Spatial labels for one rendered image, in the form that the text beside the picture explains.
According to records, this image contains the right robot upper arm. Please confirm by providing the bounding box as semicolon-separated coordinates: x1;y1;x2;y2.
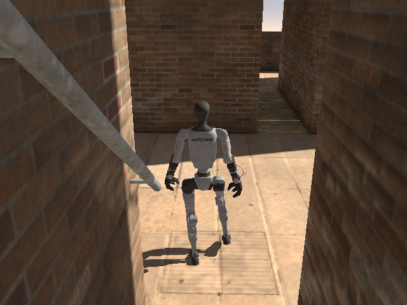
216;128;233;164

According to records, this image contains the robot right forearm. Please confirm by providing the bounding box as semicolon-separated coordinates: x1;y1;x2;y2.
227;154;241;184

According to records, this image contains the humanoid robot head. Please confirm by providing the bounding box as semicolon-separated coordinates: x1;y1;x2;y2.
191;101;213;132

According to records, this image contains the left robot upper arm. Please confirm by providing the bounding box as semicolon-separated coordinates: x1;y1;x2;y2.
172;128;189;163

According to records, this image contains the right robot hand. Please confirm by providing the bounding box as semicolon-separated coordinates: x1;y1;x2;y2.
228;181;242;198

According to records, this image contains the robot left forearm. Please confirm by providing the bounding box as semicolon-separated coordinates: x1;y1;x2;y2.
166;154;178;179

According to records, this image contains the left robot hand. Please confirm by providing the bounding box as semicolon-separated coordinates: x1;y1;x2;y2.
165;177;179;191

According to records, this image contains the right robot thigh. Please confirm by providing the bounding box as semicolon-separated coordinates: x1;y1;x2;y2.
212;176;225;207

